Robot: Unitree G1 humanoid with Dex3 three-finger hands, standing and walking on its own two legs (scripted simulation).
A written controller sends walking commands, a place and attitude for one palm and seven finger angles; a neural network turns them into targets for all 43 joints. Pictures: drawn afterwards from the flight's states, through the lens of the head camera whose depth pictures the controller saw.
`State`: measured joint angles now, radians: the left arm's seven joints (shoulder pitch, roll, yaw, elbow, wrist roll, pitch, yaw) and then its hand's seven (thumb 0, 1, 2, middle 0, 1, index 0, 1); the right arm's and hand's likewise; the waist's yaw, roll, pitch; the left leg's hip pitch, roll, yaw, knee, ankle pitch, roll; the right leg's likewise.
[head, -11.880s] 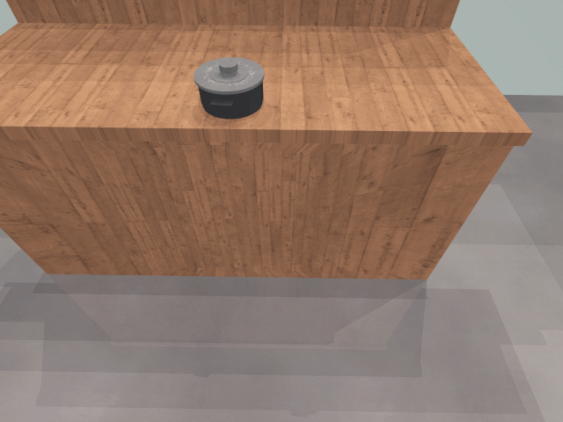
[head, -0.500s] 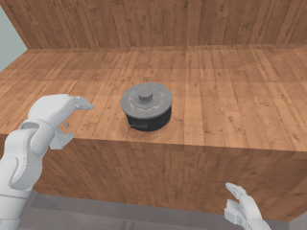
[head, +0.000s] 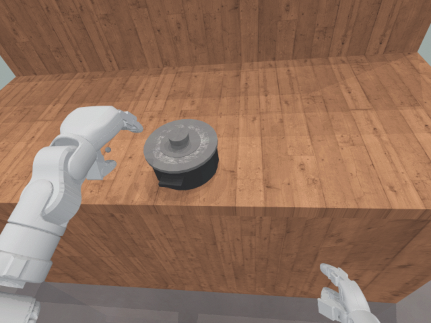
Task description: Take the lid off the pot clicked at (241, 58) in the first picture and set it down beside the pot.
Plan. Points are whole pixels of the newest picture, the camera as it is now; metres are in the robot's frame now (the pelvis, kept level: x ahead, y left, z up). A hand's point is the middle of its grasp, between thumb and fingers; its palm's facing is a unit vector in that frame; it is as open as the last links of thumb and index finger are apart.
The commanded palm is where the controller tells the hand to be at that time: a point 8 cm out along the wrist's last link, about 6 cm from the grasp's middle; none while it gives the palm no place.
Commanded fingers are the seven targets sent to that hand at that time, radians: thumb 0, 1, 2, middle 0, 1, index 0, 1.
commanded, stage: move the open hand above the knob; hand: left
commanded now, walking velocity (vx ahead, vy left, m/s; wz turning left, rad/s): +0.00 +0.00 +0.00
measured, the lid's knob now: (178, 136) +0.48 +0.12 +0.09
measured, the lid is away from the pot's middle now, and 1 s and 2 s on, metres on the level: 0.00 0.00 0.00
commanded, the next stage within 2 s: none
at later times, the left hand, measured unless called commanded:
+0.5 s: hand (148, 150) +0.39 +0.15 +0.14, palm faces -0.22 +0.02 -0.98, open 10.0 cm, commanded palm +0.38 +0.17 +0.22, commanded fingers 0.00 -0.32 1.51 -0.85 -0.08 -0.85 -0.08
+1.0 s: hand (154, 125) +0.43 +0.15 +0.16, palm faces -0.16 -0.06 -0.99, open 10.0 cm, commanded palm +0.42 +0.14 +0.22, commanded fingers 0.00 -0.32 1.51 -0.85 -0.08 -0.85 -0.08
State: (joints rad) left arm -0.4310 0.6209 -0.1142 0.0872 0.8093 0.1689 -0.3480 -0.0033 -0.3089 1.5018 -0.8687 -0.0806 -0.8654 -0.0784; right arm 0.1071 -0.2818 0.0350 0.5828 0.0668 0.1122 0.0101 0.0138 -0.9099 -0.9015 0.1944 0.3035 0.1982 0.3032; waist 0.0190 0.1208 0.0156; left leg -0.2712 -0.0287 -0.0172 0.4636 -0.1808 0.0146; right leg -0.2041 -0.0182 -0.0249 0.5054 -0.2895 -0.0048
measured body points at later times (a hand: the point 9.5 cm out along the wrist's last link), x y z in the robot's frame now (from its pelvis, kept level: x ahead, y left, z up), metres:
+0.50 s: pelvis +0.02 -0.01 +0.00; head +0.04 -0.06 +0.44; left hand +0.39 +0.15 +0.20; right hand +0.22 -0.24 -0.11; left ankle +0.04 +0.11 -0.74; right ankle -0.01 -0.12 -0.74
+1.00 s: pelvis +0.01 +0.01 +0.00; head +0.02 -0.04 +0.45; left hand +0.44 +0.15 +0.22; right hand +0.17 -0.22 -0.12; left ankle +0.04 +0.11 -0.74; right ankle -0.01 -0.12 -0.74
